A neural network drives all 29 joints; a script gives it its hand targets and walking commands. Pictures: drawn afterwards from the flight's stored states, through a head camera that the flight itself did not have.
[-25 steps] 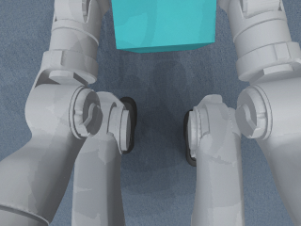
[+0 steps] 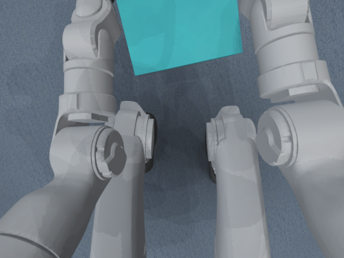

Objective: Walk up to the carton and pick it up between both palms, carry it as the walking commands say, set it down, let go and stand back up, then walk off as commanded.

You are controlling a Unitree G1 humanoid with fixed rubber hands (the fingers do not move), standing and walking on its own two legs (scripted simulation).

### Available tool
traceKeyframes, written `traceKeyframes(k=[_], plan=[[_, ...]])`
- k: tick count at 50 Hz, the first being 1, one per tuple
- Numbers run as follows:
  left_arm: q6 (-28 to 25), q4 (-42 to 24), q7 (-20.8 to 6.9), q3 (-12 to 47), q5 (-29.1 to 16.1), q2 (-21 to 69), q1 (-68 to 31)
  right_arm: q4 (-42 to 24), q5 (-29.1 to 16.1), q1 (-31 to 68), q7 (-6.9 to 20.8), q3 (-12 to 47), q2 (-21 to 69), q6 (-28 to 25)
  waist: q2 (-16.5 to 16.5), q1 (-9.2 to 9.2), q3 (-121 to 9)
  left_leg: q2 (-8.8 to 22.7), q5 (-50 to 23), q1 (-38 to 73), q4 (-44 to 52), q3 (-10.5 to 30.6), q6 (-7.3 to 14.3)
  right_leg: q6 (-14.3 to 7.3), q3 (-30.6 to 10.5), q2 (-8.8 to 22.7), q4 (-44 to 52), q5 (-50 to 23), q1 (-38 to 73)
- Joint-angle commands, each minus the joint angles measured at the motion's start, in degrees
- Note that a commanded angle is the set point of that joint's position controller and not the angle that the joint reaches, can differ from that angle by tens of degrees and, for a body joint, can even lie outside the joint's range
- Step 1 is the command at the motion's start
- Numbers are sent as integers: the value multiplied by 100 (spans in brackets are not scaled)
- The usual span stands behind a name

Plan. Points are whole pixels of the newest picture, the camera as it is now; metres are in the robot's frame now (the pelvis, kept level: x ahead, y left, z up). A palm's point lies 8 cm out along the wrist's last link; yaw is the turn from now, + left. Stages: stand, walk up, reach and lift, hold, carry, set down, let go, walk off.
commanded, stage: reach and lift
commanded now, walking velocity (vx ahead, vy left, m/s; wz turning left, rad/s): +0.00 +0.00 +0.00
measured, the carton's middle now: (182, 2) +0.54 +0.01 -0.15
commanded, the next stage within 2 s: none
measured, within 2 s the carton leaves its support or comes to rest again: neither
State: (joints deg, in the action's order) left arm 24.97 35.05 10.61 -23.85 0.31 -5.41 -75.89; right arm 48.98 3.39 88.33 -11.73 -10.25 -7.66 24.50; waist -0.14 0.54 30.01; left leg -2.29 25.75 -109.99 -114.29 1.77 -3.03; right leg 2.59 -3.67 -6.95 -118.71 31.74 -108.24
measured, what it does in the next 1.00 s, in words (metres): rises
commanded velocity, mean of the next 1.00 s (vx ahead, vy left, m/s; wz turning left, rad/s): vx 0.00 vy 0.00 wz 0.00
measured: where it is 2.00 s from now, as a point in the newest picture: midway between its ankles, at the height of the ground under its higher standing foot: (181, 158)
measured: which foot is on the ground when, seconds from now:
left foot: down 0.00-1.00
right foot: down 0.00-1.00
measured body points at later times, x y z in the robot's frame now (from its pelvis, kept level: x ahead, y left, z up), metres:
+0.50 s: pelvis -0.01 +0.00 +0.05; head +0.31 +0.00 +0.36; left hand +0.53 +0.15 -0.03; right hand +0.57 -0.09 -0.01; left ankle +0.17 +0.13 -0.39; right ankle +0.14 -0.12 -0.39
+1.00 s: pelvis -0.01 +0.00 +0.11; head +0.27 +0.01 +0.45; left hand +0.51 +0.15 +0.05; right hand +0.54 -0.10 +0.07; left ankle +0.17 +0.13 -0.39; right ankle +0.14 -0.12 -0.39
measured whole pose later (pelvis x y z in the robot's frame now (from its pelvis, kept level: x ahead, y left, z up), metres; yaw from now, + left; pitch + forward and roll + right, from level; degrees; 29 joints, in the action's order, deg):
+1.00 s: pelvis -0.01 +0.00 +0.11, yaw -1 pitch +13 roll +0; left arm 27.3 33.2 10.0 -24.3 4.0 -1.2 -69.1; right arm 42.6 7.3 77.0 -10.0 -14.5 -3.7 26.8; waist -0.3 1.4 28.9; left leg -2.5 23.0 -85.6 -95.2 3.1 -2.6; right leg 2.6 -3.9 -6.6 -98.2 27.9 -83.7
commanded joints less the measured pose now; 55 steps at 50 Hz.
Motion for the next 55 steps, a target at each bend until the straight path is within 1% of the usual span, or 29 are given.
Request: traceKeyframes(k=[1, 3, 4, 5, 7, 8, 10, 11, 12, 13, 15, 18, 20, 23, 24, 25, 27, 28, 29, 30, 39, 43, 45, 46, 49, 51, 53, 54, 55], plan=[[-80, -1029, -1703, 2973, -173, 6006, -5569, -686, -873, 2873, 1737, 1376, 8126, 1, -380, 907, -12866, -770, -379, 4406, 1530, -831, 266, -130, 574, -517, 1870, -802, 3998], [-74, -809, -1733, 3068, -218, 6255, -5362, -810, -769, 2832, 1788, 1307, 8060, -58, -353, 754, -12890, -738, -550, 4633, 1553, -746, 237, -115, 570, -522, 1918, -780, 3766], [-4, -759, -1697, 3057, -127, 6463, -4945, -1248, -998, 3010, 1789, 1665, 8192, -78, -238, 930, -13220, -761, -885, 4926, 1600, -801, 237, -68, 605, -538, 1964, -1104, 4154], [-23, -1272, -1706, 3237, -323, 6414, -5329, -1651, -1137, 3158, 1735, 1833, 8370, -89, -328, 945, -13939, -817, -1185, 5106, 1642, -745, 265, -43, 562, -607, 1951, -1502, 4766], [-8, -799, -1771, 3207, -396, 6527, -4788, -1895, -1133, 3301, 1684, 2049, 8151, -124, -559, 920, -13900, -863, -1440, 4712, 1481, -812, 245, 18, 485, -548, 1989, -1759, 4971], [-9, -1043, -1734, 3296, -394, 6504, -4953, -1835, -1040, 3112, 1666, 2071, 8287, -82, -759, 832, -13955, -875, -1457, 4757, 1535, -749, 271, -20, 505, -569, 2001, -1857, 5009], [54, -734, -1729, 3154, -278, 6291, -5075, -1368, -951, 3078, 1710, 1847, 8087, -28, -613, 852, -13288, -791, -895, 4469, 1740, -683, 269, -32, 514, -546, 2090, -1212, 4579], [32, -1201, -1742, 3376, -423, 6500, -5300, -1803, -1077, 3151, 1676, 1999, 8173, -71, -342, 795, -13767, -849, -1092, 5100, 1875, -666, 248, -53, 588, -556, 2118, -1402, 4778], [53, -934, -1680, 3246, -295, 6438, -5107, -1207, -938, 2909, 1739, 1677, 7987, -28, -231, 712, -13148, -810, -857, 4995, 1934, -615, 255, -90, 547, -523, 2204, -1067, 4300], [-26, -1229, -1703, 3289, -328, 6393, -5243, -1335, -934, 2866, 1700, 1896, 8114, -42, -327, 859, -13367, -836, -882, 4987, 1861, -677, 244, -107, 427, -519, 2304, -1057, 4599], [36, -1221, -1660, 3310, -379, 6339, -5492, -1225, -934, 3001, 1756, 1732, 8093, -13, -321, 659, -13363, -800, -637, 5213, 2087, -595, 205, -120, 550, -550, 2370, -1004, 4521], [64, -931, -1639, 3159, -195, 6308, -5116, -1002, -1010, 2904, 1758, 1748, 8190, 26, -265, 991, -13329, -802, -641, 5223, 2092, -731, 231, -107, 491, -547, 2491, -761, 4560], [65, -1499, -1657, 3613, -502, 6479, -5454, -1707, -1103, 3090, 1728, 2000, 8220, 5, -296, 717, -14206, -840, -960, 5755, 2139, -662, 220, -96, 494, -573, 2503, -1237, 5124], [156, -964, -1683, 3282, -354, 6551, -5027, -1509, -1037, 2915, 1712, 1942, 8225, 57, -360, 829, -13531, -770, -706, 5600, 2387, -643, 273, -16, 469, -525, 2717, -870, 5100], [156, -451, -1725, 3089, -226, 6489, -5000, -789, -833, 2756, 1742, 1544, 8139, 46, -300, 811, -12713, -772, -122, 5020, 2412, -730, 240, -71, 430, -473, 2859, -360, 4695], [103, -575, -1694, 3123, -157, 6813, -4973, -763, -700, 2504, 1756, 1421, 8148, -16, -224, 654, -12611, -740, -296, 5107, 2436, -658, 203, -149, 402, -489, 2856, -569, 4519], [43, -822, -1690, 3113, -106, 6554, -4886, -743, -776, 2320, 1779, 1551, 8518, 45, -300, 870, -12787, -777, -505, 5166, 2500, -713, 239, -69, 348, -550, 2918, -811, 4957], [84, -1078, -1670, 3512, -231, 6844, -4819, -968, -861, 2356, 1834, 1644, 8357, 19, -3, 667, -13270, -776, -772, 5930, 2629, -551, 173, -106, 483, -550, 2808, -1014, 4703], [35, -1629, -1666, 3643, -464, 6788, -5035, -1814, -1061, 2581, 1778, 2075, 8408, -26, -96, 725, -14390, -826, -1237, 6340, 2486, -640, 143, -91, 400, -593, 2951, -1397, 5423], [121, -1105, -1682, 3382, -312, 6579, -4747, -1309, -981, 2282, 1784, 1939, 8356, 74, -239, 786, -13911, -806, -1223, 5955, 2510, -630, 157, -42, 462, -538, 2916, -1400, 5363], [180, -1252, -1566, 3838, -356, 6678, -4583, -2061, -1217, 2971, 1733, 2402, 8232, -36, -249, 916, -13754, -769, -804, 6419, 2958, -434, 235, -57, 386, -528, 3163, -984, 5592], [296, -892, -1580, 3694, -360, 6812, -4739, -1396, -979, 2647, 1769, 1903, 8066, 70, -41, 638, -12894, -694, -88, 6405, 3353, -399, 184, -131, 393, -451, 3533, -340, 5376], [256, -351, -1629, 3349, -43, 6851, -4445, -807, -736, 2381, 1830, 1720, 8292, 77, -275, 819, -12306, -705, 230, 6003, 3431, -516, 213, -105, 391, -460, 3721, 72, 5168], [293, -182, -1636, 3332, 79, 7024, -4098, -708, -715, 2214, 1864, 1651, 8266, 68, -56, 845, -12078, -691, 267, 6118, 3516, -551, 204, -132, 356, -449, 3841, 162, 5116], [98, -761, -1675, 3327, -70, 6951, -4389, -804, -705, 2106, 1899, 1702, 8527, 64, -411, 704, -12495, -651, -57, 6376, 3572, -442, 222, -84, 317, -446, 3939, -182, 5384], [97, -854, -1682, 3571, -186, 6938, -4258, -1498, -921, 2416, 1848, 2174, 8545, -16, -504, 918, -13313, -735, -659, 6527, 3392, -442, 247, -24, 246, -479, 3828, -739, 5906], [133, -1534, -1625, 3817, -405, 6850, -4611, -1854, -1178, 2520, 1887, 2483, 8632, 45, -420, 901, -14232, -755, -797, 7361, 3577, -376, 241, -58, 268, -449, 3969, -920, 6253], [189, -1011, -1615, 3724, -308, 6826, -4343, -1521, -1007, 2296, 1873, 2245, 8310, 60, -313, 782, -13433, -713, -627, 7134, 3584, -457, 191, -78, 264, -422, 4071, -707, 5911], [144, -1789, -1617, 4082, -516, 7021, -4711, -1989, -1255, 2379, 1853, 2605, 8501, 12, -6, 837, -14119, -738, -940, 7394, 3559, -438, 154, -121, 149, -472, 3988, -1053, 6338]])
